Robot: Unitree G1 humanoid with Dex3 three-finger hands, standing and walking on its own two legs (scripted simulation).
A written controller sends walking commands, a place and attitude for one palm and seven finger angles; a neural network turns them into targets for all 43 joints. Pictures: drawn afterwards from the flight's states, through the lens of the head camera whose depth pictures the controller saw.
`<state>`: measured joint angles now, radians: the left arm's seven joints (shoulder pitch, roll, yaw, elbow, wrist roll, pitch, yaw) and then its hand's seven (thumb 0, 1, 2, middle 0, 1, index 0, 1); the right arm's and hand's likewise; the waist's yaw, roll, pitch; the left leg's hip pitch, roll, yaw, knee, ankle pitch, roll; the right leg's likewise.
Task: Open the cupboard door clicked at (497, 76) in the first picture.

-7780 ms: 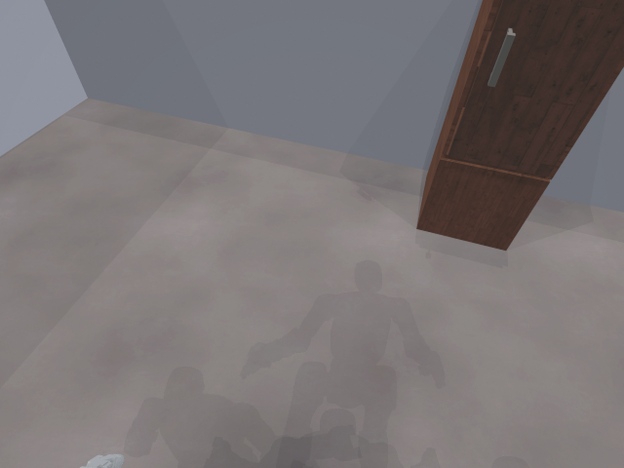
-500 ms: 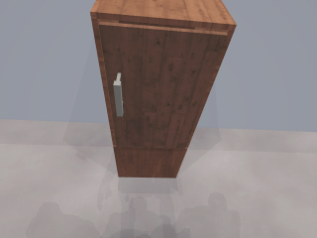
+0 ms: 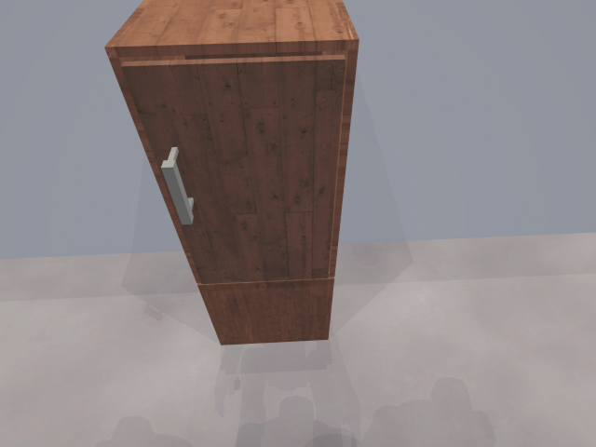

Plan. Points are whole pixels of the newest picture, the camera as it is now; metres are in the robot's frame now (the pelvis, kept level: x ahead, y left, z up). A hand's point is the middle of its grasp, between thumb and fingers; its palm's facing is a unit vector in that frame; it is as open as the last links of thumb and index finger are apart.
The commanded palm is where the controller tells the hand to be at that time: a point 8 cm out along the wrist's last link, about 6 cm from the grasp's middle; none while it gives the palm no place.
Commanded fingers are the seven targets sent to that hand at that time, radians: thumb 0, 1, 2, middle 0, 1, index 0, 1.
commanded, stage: come to a stop and stand still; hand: left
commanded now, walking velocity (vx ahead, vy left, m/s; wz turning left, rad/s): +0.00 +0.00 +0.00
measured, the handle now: (180, 186) +0.56 +0.24 +0.03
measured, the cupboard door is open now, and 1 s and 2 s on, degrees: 0 0 0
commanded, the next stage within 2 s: look again from close up in 0.72 s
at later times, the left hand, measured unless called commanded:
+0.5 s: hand out of the picture +0.00 +0.15 -0.18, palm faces +0.08 -0.99 -0.15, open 7.3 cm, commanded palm none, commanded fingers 0.00 0.90 0.90 -0.20 -0.30 -0.20 -0.30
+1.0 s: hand out of the picture +0.05 +0.23 -0.17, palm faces +0.03 -0.97 -0.25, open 7.3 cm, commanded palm none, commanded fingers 0.00 0.90 0.90 -0.20 -0.30 -0.20 -0.30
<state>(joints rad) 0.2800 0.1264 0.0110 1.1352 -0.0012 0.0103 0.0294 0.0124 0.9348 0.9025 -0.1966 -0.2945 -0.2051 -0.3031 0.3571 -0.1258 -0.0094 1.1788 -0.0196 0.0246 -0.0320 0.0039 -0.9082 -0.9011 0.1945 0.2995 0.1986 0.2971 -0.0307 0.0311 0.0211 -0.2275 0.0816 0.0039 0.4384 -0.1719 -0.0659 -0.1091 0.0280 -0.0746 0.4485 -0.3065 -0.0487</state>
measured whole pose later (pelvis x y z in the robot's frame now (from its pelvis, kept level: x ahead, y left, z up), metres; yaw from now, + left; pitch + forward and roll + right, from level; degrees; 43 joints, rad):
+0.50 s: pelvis +0.02 +0.00 +0.00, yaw +0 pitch -2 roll +0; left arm 0.31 0.10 0.01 1.14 0.01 0.00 0.03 0.00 0.91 0.90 -0.20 -0.29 -0.20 -0.30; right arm 0.25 -0.14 -0.01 1.15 -0.01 0.01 -0.05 0.01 -0.92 -0.90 0.20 0.30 0.20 0.30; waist 0.01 0.00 0.05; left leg -0.19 0.07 0.01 0.44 -0.21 -0.06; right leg -0.06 0.02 -0.07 0.43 -0.33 -0.04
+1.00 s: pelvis +0.02 +0.04 -0.01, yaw +0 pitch -2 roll +0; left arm 0.29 0.19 0.02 1.00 0.02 -0.02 0.04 0.00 0.91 0.90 -0.20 -0.29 -0.21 -0.30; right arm 0.26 -0.20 -0.02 1.00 -0.02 0.00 -0.04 0.01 -0.91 -0.90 0.20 0.30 0.20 0.30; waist -0.01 0.02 0.03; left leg -0.26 0.03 0.03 0.56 -0.27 -0.01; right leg -0.12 -0.03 -0.06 0.53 -0.37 0.01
